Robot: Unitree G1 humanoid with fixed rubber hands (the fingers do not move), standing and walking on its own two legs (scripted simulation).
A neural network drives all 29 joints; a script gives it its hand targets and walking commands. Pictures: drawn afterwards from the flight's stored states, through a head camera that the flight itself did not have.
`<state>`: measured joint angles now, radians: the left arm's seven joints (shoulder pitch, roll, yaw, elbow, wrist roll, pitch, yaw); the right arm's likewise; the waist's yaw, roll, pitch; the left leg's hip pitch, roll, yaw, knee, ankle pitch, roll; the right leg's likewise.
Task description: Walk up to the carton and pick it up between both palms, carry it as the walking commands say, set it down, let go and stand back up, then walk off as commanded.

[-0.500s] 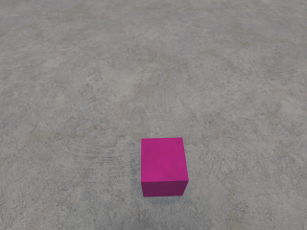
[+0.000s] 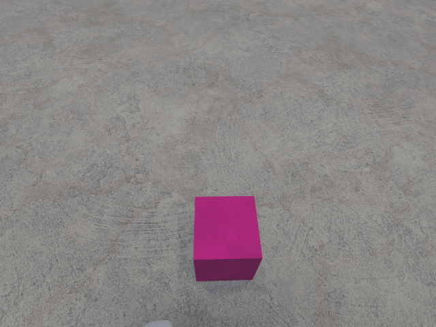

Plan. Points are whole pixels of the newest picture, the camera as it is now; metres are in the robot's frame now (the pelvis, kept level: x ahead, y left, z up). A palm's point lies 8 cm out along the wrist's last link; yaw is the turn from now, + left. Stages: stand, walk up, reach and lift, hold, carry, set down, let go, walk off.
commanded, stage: walk up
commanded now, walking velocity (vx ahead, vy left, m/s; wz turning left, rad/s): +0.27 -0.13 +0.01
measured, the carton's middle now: (224, 239) +0.51 -0.02 -0.61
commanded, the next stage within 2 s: none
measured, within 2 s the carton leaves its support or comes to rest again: neither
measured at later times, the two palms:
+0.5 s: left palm (120, 300) +0.18 +0.21 -0.13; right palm out of the picture +0.09 -0.24 -0.15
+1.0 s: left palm out of the picture +0.10 +0.18 -0.14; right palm out of the picture +0.14 -0.30 -0.11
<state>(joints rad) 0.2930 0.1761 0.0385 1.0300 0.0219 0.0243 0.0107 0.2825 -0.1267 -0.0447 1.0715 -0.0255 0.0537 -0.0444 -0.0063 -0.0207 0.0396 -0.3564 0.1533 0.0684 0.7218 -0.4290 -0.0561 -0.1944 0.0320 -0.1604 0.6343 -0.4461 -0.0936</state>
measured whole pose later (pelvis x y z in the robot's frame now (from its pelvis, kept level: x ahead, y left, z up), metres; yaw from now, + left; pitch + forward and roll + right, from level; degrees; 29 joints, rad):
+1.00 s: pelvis +0.08 -0.05 +0.01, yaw +1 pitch -2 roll +0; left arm 0.20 0.20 0.04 1.05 0.03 0.07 0.01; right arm 0.18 -0.19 -0.02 1.02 -0.02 0.05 -0.01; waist 0.03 -0.04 0.06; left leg -0.17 -0.01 0.10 0.55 -0.36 0.05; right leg -0.46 -0.03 -0.02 0.81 -0.32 0.01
